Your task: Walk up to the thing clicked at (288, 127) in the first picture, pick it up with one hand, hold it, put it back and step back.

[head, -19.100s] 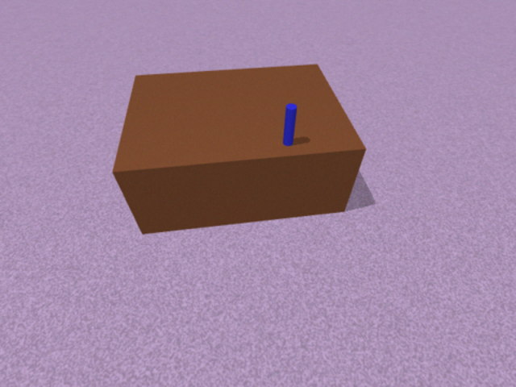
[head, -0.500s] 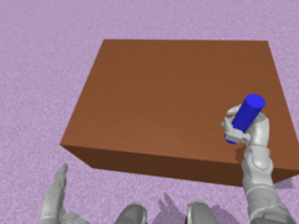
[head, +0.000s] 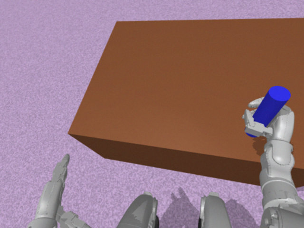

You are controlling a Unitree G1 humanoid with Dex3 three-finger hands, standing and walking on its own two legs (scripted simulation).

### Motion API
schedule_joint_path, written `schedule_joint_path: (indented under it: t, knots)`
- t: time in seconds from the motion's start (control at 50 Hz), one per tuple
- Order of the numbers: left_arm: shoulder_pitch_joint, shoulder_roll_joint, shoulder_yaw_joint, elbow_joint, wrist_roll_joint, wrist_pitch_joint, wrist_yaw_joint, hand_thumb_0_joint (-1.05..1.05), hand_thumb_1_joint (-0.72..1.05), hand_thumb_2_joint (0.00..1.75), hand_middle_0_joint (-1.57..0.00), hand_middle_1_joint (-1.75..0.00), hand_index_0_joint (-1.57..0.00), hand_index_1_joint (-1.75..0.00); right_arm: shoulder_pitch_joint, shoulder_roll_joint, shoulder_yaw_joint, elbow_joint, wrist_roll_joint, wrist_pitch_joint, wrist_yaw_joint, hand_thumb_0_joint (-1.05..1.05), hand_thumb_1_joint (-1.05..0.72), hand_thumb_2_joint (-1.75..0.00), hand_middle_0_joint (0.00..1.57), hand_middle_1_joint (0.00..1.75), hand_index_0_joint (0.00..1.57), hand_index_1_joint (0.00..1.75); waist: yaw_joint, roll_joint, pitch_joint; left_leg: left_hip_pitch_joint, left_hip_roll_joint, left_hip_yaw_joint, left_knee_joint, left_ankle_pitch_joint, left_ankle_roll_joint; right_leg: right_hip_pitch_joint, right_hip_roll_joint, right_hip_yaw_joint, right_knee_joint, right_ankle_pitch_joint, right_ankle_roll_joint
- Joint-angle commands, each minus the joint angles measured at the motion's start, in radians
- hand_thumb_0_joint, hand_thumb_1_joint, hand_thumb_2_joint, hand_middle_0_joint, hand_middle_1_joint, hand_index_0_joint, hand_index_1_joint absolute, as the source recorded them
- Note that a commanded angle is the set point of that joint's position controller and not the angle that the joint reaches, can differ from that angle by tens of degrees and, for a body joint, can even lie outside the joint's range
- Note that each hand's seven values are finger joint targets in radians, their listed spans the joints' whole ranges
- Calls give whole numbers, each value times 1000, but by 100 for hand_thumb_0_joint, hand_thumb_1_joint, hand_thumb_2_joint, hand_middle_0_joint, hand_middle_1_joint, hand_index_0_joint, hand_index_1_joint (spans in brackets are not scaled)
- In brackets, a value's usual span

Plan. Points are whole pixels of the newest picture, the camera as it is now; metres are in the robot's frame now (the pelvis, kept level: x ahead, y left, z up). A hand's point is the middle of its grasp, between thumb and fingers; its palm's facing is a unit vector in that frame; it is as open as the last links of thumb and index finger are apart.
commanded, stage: crouch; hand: right
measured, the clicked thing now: (263, 115) +0.42 -0.22 +0.00
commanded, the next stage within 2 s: lower in 0.14 s
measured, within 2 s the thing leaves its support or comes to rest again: rests again in 1.44 s
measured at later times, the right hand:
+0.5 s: hand (250, 121) +0.43 -0.21 -0.07, palm faces +0.22 +0.97 +0.01, open 5.3 cm
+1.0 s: hand (245, 127) +0.44 -0.21 -0.13, palm faces +0.21 +0.98 +0.02, open 5.3 cm
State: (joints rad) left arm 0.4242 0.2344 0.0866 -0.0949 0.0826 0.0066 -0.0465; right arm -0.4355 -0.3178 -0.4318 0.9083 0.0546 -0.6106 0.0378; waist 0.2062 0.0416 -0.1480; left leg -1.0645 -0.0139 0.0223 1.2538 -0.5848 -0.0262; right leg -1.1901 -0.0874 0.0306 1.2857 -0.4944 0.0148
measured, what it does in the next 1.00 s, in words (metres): lowers itself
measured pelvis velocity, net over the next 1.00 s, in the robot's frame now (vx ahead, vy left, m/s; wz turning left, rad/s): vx -0.02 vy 0.00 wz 0.04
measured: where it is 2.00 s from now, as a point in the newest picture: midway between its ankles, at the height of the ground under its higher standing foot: outside the picture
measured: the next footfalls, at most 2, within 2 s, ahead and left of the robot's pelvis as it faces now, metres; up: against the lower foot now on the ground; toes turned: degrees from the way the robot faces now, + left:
none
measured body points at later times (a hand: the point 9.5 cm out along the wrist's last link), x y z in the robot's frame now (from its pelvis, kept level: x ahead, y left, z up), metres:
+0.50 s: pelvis -0.01 +0.00 -0.03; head +0.14 -0.06 +0.39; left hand +0.16 +0.26 +0.03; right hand +0.41 -0.26 -0.07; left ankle +0.01 +0.14 -0.62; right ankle +0.05 -0.13 -0.62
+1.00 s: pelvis -0.02 +0.00 -0.07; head +0.15 -0.08 +0.34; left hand +0.15 +0.26 +0.03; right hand +0.42 -0.26 -0.13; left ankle +0.01 +0.14 -0.62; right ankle +0.05 -0.13 -0.62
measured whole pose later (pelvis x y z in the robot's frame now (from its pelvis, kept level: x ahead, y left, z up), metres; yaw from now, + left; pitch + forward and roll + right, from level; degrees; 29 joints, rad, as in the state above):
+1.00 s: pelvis -0.02 +0.00 -0.07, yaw +3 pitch +29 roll +7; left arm 0.48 0.28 0.12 -0.35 0.10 -0.06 -0.08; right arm -0.52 -0.45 -0.58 1.01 0.02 -0.65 0.08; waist 0.31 0.04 -0.17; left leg -1.39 -0.04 0.06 1.52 -0.65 -0.02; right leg -1.54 -0.11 0.09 1.57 -0.56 0.02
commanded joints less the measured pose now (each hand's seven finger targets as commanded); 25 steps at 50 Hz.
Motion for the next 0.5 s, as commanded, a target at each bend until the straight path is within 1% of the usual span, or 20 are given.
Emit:
schedule_joint_path:
  t: [0.0, 0.02, 0.04, 0.06, 0.1, 0.14, 0.16, 0.18, 0.2, 0.22, 0.26, 0.28, 0.3, 0.32, 0.34, 0.36, 0.4, 0.42, 0.46, 0.48]
  knots:
    - [51, 157, 109, -200, 0, -53, 17, 0, -53, 5, -5, -6, -5, -5, -319, -164, -12, -204, 6, -84, -1, 0, -70, -134, 145, 147, 145, 147, -12, -217, -439, 46, -36, 22, -138, 291, 42, 453, 31, 17, -137, 244, -18]
    - [49, 164, 120, -216, -1, -53, 18, 0, -53, 5, -5, -6, -6, -5, -331, -183, -25, -203, 4, -84, -2, 0, -70, -135, 145, 147, 146, 147, -3, -215, -460, 54, -37, 25, -131, 305, 41, 455, 32, 20, -129, 260, -18]
    - [41, 173, 118, -227, 1, -54, 18, 0, -53, 5, -5, -6, -5, -5, -323, -206, -40, -200, 3, -85, -4, 0, -69, -133, 144, 145, 145, 146, -10, -211, -476, 66, -38, 23, -127, 322, 40, 451, 32, 20, -120, 276, -20]
    - [56, 178, 128, -213, 4, -52, 18, 0, -52, 4, -5, -6, -6, -5, -361, -202, -31, -218, 1, -88, -3, 0, -68, -134, 144, 146, 145, 146, 2, -221, -475, 47, -38, 22, -123, 314, 41, 443, 31, 21, -113, 265, -21]
    - [42, 155, 98, -256, 6, -55, 13, 0, -53, 5, -5, -6, -6, -5, -331, -191, -35, -180, -1, -86, 1, 0, -69, -135, 145, 147, 145, 147, 0, -222, -478, 42, -40, 28, -112, 312, 42, 442, 30, 25, -110, 272, -20]
    - [77, 162, 115, -208, 5, -49, 14, 0, -53, 5, -5, -6, -6, -5, -329, -216, -53, -143, -3, -86, 4, 0, -69, -136, 146, 148, 146, 148, 1, -225, -426, 24, -39, 19, -113, 298, 41, 394, 32, 19, -100, 239, -22]
    - [63, 157, 105, -237, 7, -51, 12, 0, -52, 4, -5, -6, -6, -5, -350, -238, -73, -177, -1, -88, 3, 0, -67, -135, 145, 147, 146, 147, 2, -219, -453, 41, -39, 13, -115, 307, 38, 386, 32, 20, -92, 233, -26]
    - [48, 163, 103, -291, 8, -56, 11, 0, -53, 5, -5, -6, -5, -5, -371, -233, -65, -210, -4, -91, 4, 0, -66, -133, 143, 146, 144, 146, 8, -219, -493, 50, -40, 13, -109, 317, 38, 404, 31, 24, -88, 245, -25]
    - [52, 181, 128, -275, 8, -58, 14, 0, -53, 5, -5, -6, -6, -5, -358, -218, -54, -160, -5, -88, 10, 0, -68, -133, 143, 145, 143, 145, 28, -221, -483, 35, -40, 17, -107, 309, 39, 405, 29, 25, -82, 239, -24]
    - [72, 177, 119, -256, 8, -53, 12, 0, -53, 4, -5, -6, -6, -5, -353, -229, -64, -150, -2, -88, 12, 0, -69, -133, 143, 145, 144, 145, 15, -222, -450, 22, -42, 20, -101, 291, 42, 375, 31, 24, -89, 217, -24]
    - [68, 172, 116, -283, 4, -56, 11, 0, -54, 6, -5, -5, -5, -5, -347, -238, -77, -131, -4, -87, 18, 0, -70, -136, 145, 148, 146, 148, 24, -217, -456, 11, -44, 23, -93, 296, 41, 374, 30, 29, -80, 228, -25]
    - [76, 150, 94, -268, 10, -57, 8, 0, -54, 5, -5, -5, -5, -5, -339, -219, -69, -103, -7, -89, 21, 0, -70, -136, 146, 148, 147, 148, 24, -212, -434, -3, -44, 21, -85, 303, 38, 347, 29, 29, -64, 234, -29]
    - [61, 158, 100, -300, 8, -61, 8, 0, -55, 5, -5, -5, -4, -5, -345, -208, -66, -101, -3, -94, 25, 0, -70, -135, 145, 147, 145, 147, 37, -211, -436, -10, -45, 21, -79, 297, 41, 335, 29, 32, -59, 225, -28]
    - [56, 157, 94, -323, 9, -66, 6, 0, -54, 5, -5, -5, -5, -5, -348, -223, -80, -83, -5, -96, 25, 0, -69, -135, 145, 147, 145, 147, 31, -204, -434, -13, -45, 20, -70, 299, 40, 323, 28, 33, -50, 227, -29]
    - [66, 166, 106, -316, 11, -65, 7, 0, -55, 5, -5, -5, -5, -5, -371, -249, -100, -85, -7, -103, 21, 0, -70, -133, 144, 145, 144, 145, 41, -200, -445, -21, -47, 24, -61, 294, 42, 311, 28, 36, -41, 220, -30]
    - [67, 175, 113, -319, 9, -66, 7, 0, -55, 6, -5, -5, -4, -5, -370, -277, -111, -87, -9, -107, 22, 0, -69, -133, 143, 144, 143, 144, 33, -222, -452, -39, -46, 20, -56, 278, 43, 316, 26, 36, -38, 213, -27]
    - [86, 186, 138, -332, 11, -72, 4, 0, -55, 6, -5, -5, -4, -5, -375, -255, -96, -76, -12, -116, 29, 0, -69, -133, 143, 144, 143, 144, 57, -226, -441, -59, -45, 15, -57, 242, 43, 301, 25, 38, -25, 173, -26]
    - [67, 210, 159, -369, 10, -77, 6, 0, -55, 5, -5, -5, -5, -5, -384, -288, -122, -101, -14, -120, 25, 0, -69, -132, 142, 143, 142, 143, 55, -218, -482, -52, -47, 19, -50, 240, 44, 303, 25, 42, -22, 166, -28]
    - [97, 186, 141, -344, 13, -81, 1, 0, -55, 6, -5, -5, -5, -5, -371, -285, -121, -62, -14, -123, 28, 0, -69, -132, 141, 143, 142, 143, 55, -235, -457, -68, -47, 13, -44, 231, 41, 277, 25, 37, -2, 153, -28]
    - [97, 185, 145, -332, 11, -84, 1, 0, -55, 6, -5, -5, -4, -5, -407, -286, -114, -108, -14, -128, 34, 0, -69, -131, 141, 143, 142, 143, 60, -258, -473, -86, -47, 16, -29, 237, 44, 286, 23, 41, 5, 167, -26]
